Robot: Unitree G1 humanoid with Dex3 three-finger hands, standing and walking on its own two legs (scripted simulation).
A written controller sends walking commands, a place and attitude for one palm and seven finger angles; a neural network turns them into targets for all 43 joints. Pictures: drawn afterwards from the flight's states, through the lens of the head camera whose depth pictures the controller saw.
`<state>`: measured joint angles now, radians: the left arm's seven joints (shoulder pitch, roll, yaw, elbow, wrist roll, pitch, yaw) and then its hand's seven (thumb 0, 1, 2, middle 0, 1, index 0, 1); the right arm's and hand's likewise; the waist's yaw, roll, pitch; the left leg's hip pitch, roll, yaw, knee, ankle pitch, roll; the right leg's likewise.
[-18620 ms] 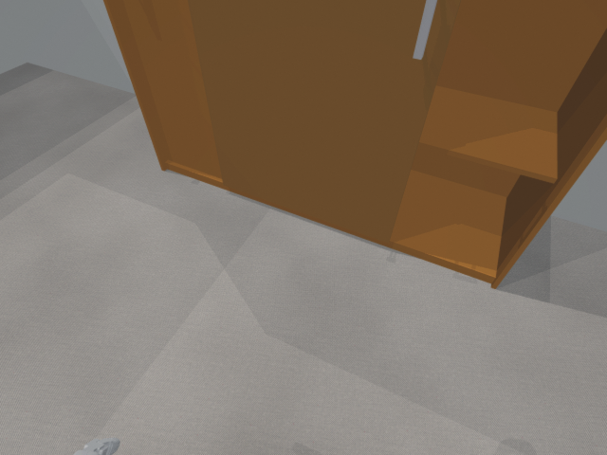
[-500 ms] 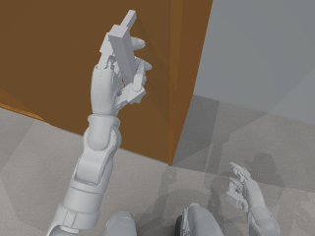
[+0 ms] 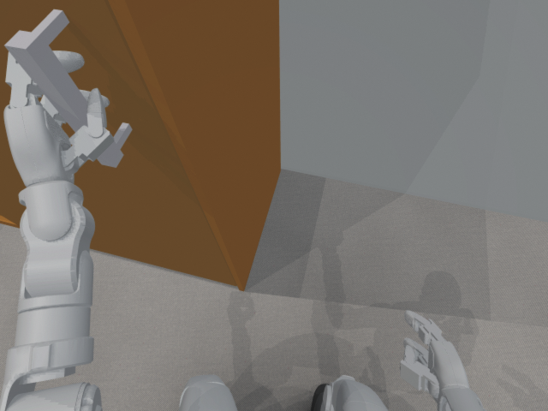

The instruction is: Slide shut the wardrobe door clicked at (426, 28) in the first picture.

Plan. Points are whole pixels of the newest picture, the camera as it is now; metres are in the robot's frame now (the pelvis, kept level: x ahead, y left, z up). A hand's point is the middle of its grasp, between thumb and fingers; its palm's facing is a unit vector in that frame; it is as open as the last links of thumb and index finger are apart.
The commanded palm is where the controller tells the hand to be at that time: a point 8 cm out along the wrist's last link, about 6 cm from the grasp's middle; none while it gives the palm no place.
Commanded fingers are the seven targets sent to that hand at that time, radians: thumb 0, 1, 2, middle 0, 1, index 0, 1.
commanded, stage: stop walking and hold the door there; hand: left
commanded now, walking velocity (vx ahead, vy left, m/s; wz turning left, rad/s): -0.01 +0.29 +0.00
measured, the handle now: (86, 98) +0.39 +0.30 +0.18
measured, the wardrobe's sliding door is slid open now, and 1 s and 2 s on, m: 0.00 0.00 0.00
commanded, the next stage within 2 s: none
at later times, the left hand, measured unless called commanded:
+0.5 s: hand (94, 129) +0.35 +0.28 +0.17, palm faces +0.54 -0.80 -0.26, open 6.3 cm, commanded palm +0.30 +0.31 +0.16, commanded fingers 0.00 0.90 0.90 -0.45 -1.40 -0.45 -1.40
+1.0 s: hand (90, 129) +0.35 +0.28 +0.17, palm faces +0.43 -0.86 -0.29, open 6.0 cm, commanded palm +0.31 +0.31 +0.16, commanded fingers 0.00 0.90 0.90 -0.45 -1.40 -0.45 -1.40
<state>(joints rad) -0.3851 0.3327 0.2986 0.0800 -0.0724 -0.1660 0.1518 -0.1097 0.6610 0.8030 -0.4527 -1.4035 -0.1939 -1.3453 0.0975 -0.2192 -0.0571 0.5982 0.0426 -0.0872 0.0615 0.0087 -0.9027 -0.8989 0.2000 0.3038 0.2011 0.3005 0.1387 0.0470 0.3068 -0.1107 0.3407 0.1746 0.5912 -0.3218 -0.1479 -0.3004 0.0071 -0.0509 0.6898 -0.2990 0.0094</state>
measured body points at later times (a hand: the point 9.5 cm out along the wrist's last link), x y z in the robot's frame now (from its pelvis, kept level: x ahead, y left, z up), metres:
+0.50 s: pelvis -0.02 -0.04 +0.02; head -0.02 -0.04 +0.47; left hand +0.32 +0.32 +0.19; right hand +0.07 -0.36 -0.06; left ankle +0.01 +0.08 -0.72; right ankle +0.04 -0.11 -0.72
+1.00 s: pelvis -0.01 +0.00 +0.02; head -0.03 +0.00 +0.47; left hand +0.32 +0.33 +0.19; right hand +0.08 -0.25 -0.09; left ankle +0.01 +0.08 -0.72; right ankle +0.04 -0.11 -0.72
